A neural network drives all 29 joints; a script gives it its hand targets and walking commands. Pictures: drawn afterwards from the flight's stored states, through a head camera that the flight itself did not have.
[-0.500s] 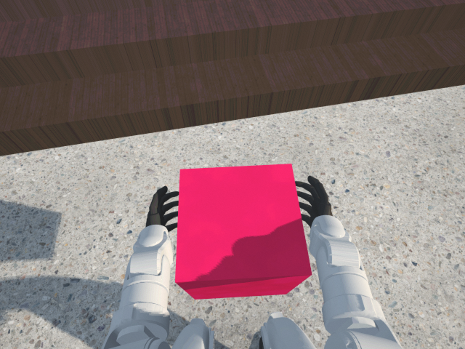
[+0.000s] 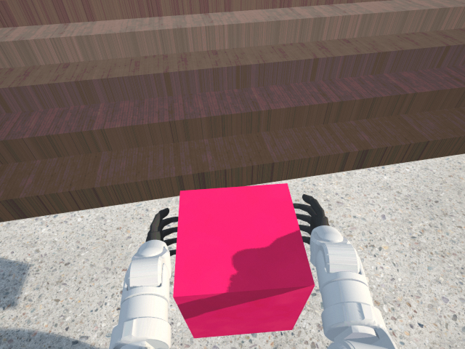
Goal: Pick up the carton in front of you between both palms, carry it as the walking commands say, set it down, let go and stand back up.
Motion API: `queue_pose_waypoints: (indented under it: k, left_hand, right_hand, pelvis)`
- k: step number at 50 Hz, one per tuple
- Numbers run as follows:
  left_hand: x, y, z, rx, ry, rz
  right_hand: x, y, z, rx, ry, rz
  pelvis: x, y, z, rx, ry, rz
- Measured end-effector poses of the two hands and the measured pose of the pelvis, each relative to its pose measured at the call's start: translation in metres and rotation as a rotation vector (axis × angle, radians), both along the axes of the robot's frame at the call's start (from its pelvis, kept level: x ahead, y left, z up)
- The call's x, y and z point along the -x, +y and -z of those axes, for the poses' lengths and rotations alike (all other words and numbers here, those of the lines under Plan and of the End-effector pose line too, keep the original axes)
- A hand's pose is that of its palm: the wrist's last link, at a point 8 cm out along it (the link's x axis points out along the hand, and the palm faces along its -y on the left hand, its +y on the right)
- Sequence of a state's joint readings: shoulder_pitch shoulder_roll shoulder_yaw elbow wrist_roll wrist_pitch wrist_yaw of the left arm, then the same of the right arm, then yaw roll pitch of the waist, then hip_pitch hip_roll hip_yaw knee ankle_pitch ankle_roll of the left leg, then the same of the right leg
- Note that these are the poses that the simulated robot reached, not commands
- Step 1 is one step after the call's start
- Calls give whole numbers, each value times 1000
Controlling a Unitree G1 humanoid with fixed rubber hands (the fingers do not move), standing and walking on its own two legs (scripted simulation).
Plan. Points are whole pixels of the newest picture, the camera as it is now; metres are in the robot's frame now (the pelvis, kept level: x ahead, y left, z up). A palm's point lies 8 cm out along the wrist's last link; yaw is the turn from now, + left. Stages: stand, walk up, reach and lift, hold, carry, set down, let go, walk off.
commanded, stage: reach and lift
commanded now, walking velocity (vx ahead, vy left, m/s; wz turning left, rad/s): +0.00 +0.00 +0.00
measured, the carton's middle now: (238, 263) +0.30 +0.00 -0.05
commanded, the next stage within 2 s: hold in 0.88 s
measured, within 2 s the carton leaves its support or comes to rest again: neither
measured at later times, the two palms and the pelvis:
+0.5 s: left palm (159, 240) +0.30 +0.15 +0.03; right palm (320, 223) +0.32 -0.15 +0.05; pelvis +0.01 -0.01 +0.01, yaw +0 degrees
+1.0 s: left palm (156, 236) +0.30 +0.15 +0.05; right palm (323, 223) +0.31 -0.15 +0.06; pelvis +0.02 +0.00 +0.01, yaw +0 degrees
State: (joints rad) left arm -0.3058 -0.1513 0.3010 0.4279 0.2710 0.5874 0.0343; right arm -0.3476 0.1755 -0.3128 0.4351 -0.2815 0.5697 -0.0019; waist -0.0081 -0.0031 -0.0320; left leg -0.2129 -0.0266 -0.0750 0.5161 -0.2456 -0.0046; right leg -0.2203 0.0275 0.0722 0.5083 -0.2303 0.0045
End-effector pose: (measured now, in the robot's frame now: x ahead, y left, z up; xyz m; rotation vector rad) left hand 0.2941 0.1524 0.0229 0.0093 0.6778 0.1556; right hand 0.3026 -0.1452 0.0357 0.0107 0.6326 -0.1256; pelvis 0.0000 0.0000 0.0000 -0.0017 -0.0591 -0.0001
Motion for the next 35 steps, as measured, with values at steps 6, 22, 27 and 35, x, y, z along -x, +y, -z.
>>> queue_pose_waypoints:
  k: [6,22,27,35]
  left_hand:
    - [-7,-2,-5,3,12,9]
    - [-10,-5,-7,-9,7,5]
    - [-11,-5,-9,-4,6,5]
    - [-13,-5,-14,-23,12,23]
  right_hand:
    - [-2,-2,-4,4,11,13]
    - [-12,-5,-8,16,5,-9]
    - [-13,-5,-14,31,3,-17]
    - [-12,-5,-13,24,10,-16]
  pelvis:
    - [8,-1,0,-4,-18,5]
    - [-5,-6,-6,-5,0,5]
    - [-12,-5,-8,-4,-12,1]
    - [-19,-4,-9,-4,-32,9]
